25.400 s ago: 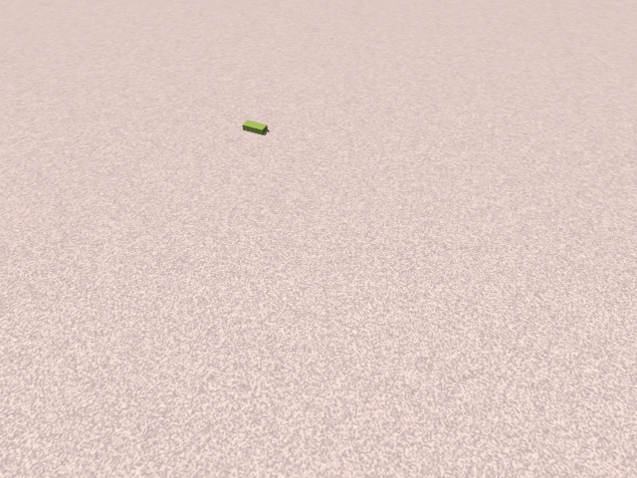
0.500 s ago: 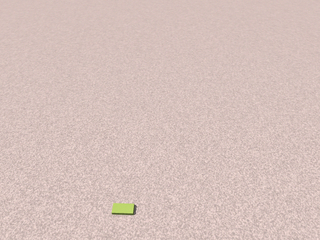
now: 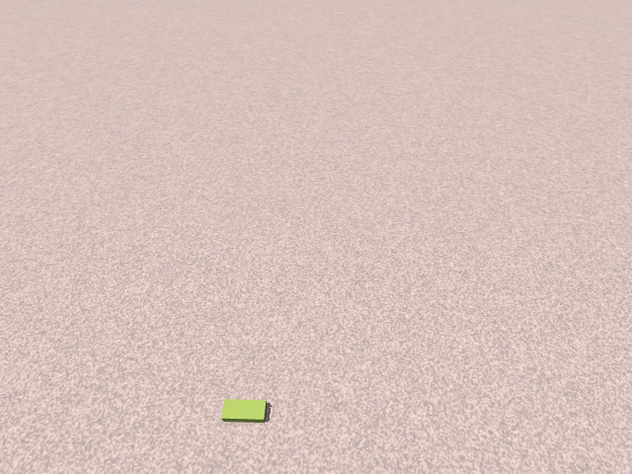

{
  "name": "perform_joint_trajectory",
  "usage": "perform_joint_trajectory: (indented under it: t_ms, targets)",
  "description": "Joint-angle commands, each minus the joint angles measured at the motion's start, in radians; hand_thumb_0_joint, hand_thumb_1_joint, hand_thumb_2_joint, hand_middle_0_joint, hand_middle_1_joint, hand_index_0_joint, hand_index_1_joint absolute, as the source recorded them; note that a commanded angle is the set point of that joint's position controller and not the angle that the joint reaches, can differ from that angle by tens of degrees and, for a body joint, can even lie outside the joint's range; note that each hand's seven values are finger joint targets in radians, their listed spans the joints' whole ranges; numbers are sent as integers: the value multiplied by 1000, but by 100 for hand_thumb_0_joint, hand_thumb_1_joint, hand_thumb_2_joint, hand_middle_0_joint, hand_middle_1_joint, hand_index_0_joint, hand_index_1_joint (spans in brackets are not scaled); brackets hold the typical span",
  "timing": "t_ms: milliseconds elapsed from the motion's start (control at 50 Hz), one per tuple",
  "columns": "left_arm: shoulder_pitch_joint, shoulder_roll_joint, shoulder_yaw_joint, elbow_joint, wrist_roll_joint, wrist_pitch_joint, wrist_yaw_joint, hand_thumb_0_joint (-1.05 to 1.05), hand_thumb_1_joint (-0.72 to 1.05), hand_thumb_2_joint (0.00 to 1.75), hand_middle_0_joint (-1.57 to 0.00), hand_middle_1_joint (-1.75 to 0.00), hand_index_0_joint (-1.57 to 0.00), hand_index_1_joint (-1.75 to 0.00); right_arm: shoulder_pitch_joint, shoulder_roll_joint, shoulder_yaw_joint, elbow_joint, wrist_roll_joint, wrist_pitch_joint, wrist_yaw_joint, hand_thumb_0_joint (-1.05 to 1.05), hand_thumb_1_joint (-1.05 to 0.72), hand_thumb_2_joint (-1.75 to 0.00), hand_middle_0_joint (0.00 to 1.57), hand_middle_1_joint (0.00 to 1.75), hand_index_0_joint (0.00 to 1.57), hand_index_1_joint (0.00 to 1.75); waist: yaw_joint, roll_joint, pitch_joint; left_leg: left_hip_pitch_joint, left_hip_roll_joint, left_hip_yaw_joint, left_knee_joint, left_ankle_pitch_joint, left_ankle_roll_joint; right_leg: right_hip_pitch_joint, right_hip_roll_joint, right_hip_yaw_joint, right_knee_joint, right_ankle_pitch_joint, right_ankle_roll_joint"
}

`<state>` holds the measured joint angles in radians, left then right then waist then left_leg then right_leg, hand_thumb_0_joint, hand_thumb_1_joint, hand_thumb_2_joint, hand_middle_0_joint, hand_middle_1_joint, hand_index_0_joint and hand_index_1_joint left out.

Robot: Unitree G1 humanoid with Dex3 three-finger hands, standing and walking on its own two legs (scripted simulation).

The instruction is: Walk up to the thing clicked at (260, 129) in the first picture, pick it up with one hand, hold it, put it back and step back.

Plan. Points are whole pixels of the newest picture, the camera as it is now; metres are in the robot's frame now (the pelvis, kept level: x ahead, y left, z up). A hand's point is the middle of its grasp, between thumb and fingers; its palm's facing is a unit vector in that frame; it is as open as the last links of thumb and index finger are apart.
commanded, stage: stand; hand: left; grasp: from above
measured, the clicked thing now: (244, 410) +0.45 +0.25 -0.77
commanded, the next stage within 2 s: rise first in 0.42 s
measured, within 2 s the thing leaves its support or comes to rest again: neither
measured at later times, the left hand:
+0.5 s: hand out of the picture +0.07 +0.26 -0.16, palm faces -0.02 -0.94 -0.34, open 7.4 cm
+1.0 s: hand out of the picture +0.14 +0.26 -0.20, palm faces -0.08 -0.92 -0.39, open 13.0 cm
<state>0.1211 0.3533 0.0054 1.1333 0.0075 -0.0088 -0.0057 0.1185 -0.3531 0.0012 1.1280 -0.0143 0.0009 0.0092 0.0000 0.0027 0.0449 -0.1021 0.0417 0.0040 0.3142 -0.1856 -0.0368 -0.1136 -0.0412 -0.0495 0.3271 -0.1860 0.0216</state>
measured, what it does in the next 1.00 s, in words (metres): stands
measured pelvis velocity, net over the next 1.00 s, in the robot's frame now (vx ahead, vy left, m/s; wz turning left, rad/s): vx -0.01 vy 0.01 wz -0.02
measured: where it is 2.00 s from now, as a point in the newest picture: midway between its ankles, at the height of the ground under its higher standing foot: outside the picture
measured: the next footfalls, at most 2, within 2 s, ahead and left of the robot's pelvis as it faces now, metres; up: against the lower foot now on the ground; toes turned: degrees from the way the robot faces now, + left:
none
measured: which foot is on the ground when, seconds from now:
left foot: down 0.00-1.00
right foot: down 0.00-1.00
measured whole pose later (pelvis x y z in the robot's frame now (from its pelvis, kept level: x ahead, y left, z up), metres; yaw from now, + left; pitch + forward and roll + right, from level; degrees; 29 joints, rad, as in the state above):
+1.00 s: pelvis -0.01 +0.01 -0.05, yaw -1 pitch +11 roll -1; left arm 0.07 0.31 0.17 0.82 0.17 0.14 0.00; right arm 0.26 -0.24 -0.04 0.66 0.02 -0.05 0.00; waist -0.03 -0.01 -0.06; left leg -0.62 0.05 0.01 0.84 -0.41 -0.02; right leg -0.62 -0.05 -0.02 0.81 -0.38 0.03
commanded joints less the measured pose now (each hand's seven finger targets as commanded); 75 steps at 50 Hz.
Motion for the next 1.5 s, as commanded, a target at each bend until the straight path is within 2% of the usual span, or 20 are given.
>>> perform_joint_trajectory:
  t_ms: [0,360,500,520,540,560,580,620,680,800,840,940,1000,1120,1140,1160,1180,1340,1420,1480]
  targets:
    - [-35,216,38,-61,0,-20,11,0,90,90,-20,-30,-20,-30,-40,-214,-36,-56,2,-26,-15,0,-90,-90,20,30,20,30,5,7,-66,-12,93,-67,-42,140,47,28,-106,87,-52,135,-37]
    - [-30,220,40,-62,3,-23,14,0,90,90,-20,-30,-20,-30,-36,-213,-36,-62,4,-27,-16,0,-90,-90,20,30,20,30,2,-1,-79,14,97,-66,-30,207,47,39,-108,82,-47,202,-33]
    - [-32,213,40,-63,4,-19,13,0,82,95,-13,-38,-13,-38,-40,-218,-38,-63,4,-25,-16,0,-92,-91,20,30,20,30,4,0,-66,3,94,-65,-41,163,46,23,-103,79,-53,148,-33]
    - [-383,41,38,-414,-48,-110,25,0,74,96,-21,-46,-20,-46,-30,-41,-1,-344,71,-73,-38,0,-99,-92,20,30,20,30,-118,32,18,-106,-48,58,28,16,39,-202,28,18,7,76,-22]
    - [-481,90,60,-351,-44,-100,31,0,66,96,-20,-54,-17,-54,29,-69,-7,-286,71,-70,-47,0,-91,-90,20,30,20,30,-88,6,-27,-102,-50,50,38,-10,43,-150,26,6,14,42,-22]
    - [-292,193,122,-191,-21,-67,35,0,58,96,-17,-62,-15,-62,68,-108,-31,-288,76,-59,-59,0,-90,-90,20,30,20,30,-58,-42,-18,-128,-43,47,49,-5,43,-145,35,-5,20,25,-25]
    - [-255,210,141,-111,1,-44,24,0,50,94,-15,-70,-14,-70,82,-104,-42,-303,68,-54,-58,0,-88,-89,20,30,20,30,-48,-71,-58,-165,-50,44,96,14,47,-151,30,-4,44,31,-25]
    - [-299,253,182,-128,48,-44,1,0,34,94,-9,-86,-11,-85,91,-97,-67,-353,47,-61,-59,0,-88,-89,20,30,20,30,-23,-43,-173,-191,-52,42,169,52,48,-149,24,5,130,82,-24]
    - [-98,205,210,-109,104,-10,-17,0,10,94,-7,-100,-10,-97,136,-80,-88,-413,31,-65,-45,0,-91,-90,20,30,20,30,25,31,-273,-246,-69,42,246,136,35,-141,22,12,219,145,-33]
    - [-97,179,203,-304,140,109,9,0,-38,99,-6,-104,-6,-104,86,-63,-93,-541,45,-69,-30,0,-85,-89,20,30,20,30,9,19,-255,-303,-52,29,283,108,29,-226,40,-5,249,84,-35]
    - [-95,131,175,-312,150,129,11,0,-49,99,-6,-105,-6,-105,101,-55,-93,-551,41,-76,-25,0,-86,-89,20,30,20,30,-10,4,-244,-346,-43,26,338,85,28,-303,46,-9,307,54,-33]
    - [-47,163,228,-433,182,126,26,0,-57,102,-7,-105,-6,-106,132,-48,-104,-587,31,-108,-17,0,-88,-89,20,30,20,30,-11,47,-326,-440,-34,16,472,54,26,-419,41,-3,449,18,-34]
    - [-47,140,198,-574,195,131,21,0,-59,103,-7,-104,-5,-106,127,-47,-109,-612,30,-126,-23,0,-87,-89,20,30,20,30,-22,75,-347,-472,-23,3,507,21,23,-490,42,-2,500,-18,-36]
    - [88,135,200,-667,217,180,23,0,-60,103,-7,-104,-5,-106,117,-39,-105,-645,25,-154,-35,0,-88,-89,20,30,20,30,-27,56,-355,-551,-15,-14,574,-26,26,-569,43,-1,568,-63,-33]
    - [46,141,191,-764,216,181,20,0,-58,102,-6,-104,-4,-106,105,-37,-103,-662,25,-161,-35,0,-86,-89,20,30,20,30,-24,81,-368,-554,-15,-10,589,-23,26,-580,41,2,580,-61,-34]
    - [110,140,208,-699,219,195,25,0,-58,100,-7,-104,-6,-106,115,-36,-101,-644,21,-165,-37,0,-88,-89,20,30,20,30,-27,67,-363,-577,-17,-14,606,-25,28,-584,39,0,591,-61,-32]
    - [78,128,190,-772,216,196,24,0,-58,100,-7,-105,-6,-106,92,-34,-100,-679,22,-174,-37,0,-89,-90,20,30,20,30,-34,54,-363,-595,-16,-15,622,-34,31,-604,42,-2,601,-63,-30]
    - [162,144,201,-846,251,224,27,0,-58,97,-10,-105,-9,-105,98,-24,-95,-688,18,-202,-41,0,-92,-90,20,30,20,30,-33,58,-417,-687,-23,-11,724,-56,37,-679,37,7,684,-77,-33]
    - [55,164,192,-802,303,190,32,0,-58,97,-9,-103,-9,-104,69,-27,-92,-691,15,-223,-42,0,-91,-90,20,30,20,30,-58,55,-397,-796,-25,-12,815,-126,42,-799,37,13,764,-131,-33]
    - [-19,193,194,-711,366,129,35,0,-56,96,-10,-102,-9,-103,69,-41,-99,-651,12,-235,-31,0,-90,-90,20,30,20,30,-51,78,-414,-898,-28,-21,898,-159,37,-926,37,16,874,-174,-40]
